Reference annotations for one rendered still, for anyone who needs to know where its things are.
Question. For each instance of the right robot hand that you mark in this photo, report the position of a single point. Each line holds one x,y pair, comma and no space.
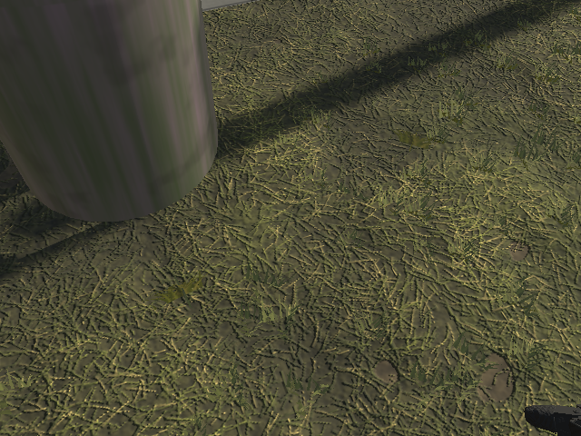
566,421

